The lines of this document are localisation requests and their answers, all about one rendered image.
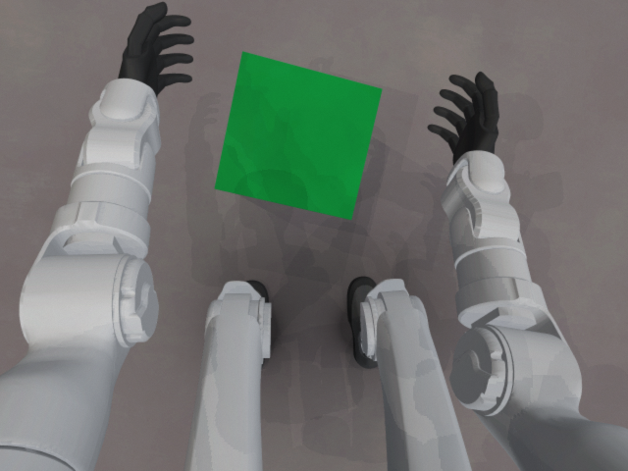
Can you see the robot left foot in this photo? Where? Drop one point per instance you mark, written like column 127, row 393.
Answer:
column 263, row 293

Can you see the right robot hand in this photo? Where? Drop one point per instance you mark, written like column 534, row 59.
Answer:
column 479, row 131

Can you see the robot left upper arm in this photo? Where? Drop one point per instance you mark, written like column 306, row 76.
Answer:
column 82, row 314

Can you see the left robot forearm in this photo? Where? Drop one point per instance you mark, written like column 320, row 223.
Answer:
column 111, row 189

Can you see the robot right foot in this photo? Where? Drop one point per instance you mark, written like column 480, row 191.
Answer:
column 356, row 293

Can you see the left robot hand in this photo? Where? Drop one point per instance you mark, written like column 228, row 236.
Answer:
column 141, row 59

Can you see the robot right upper arm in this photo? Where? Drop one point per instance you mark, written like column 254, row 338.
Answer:
column 525, row 387

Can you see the robot foot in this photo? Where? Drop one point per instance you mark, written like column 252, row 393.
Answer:
column 263, row 293
column 356, row 293

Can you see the carton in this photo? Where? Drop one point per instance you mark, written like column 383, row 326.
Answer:
column 297, row 137

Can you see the right robot forearm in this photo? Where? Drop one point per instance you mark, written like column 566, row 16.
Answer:
column 495, row 285

